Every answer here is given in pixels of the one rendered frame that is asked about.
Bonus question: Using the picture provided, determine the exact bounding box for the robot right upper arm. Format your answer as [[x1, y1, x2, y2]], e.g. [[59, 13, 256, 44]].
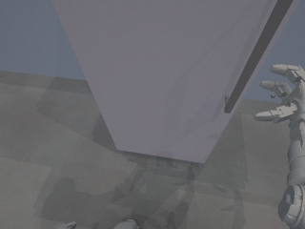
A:
[[277, 184, 305, 229]]

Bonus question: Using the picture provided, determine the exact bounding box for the fridge door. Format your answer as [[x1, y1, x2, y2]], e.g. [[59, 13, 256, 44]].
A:
[[51, 0, 300, 164]]

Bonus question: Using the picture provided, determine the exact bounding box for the robot right forearm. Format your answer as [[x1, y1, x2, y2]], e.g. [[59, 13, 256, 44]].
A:
[[287, 114, 305, 187]]

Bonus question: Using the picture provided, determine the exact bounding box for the handle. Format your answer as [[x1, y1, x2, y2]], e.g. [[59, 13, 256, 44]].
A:
[[224, 0, 294, 114]]

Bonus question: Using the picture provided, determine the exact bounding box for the robot left shin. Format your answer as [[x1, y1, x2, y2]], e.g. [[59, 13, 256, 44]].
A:
[[127, 219, 137, 225]]

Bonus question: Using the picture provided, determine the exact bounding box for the robot right hand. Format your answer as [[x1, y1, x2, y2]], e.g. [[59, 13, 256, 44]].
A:
[[254, 64, 305, 124]]

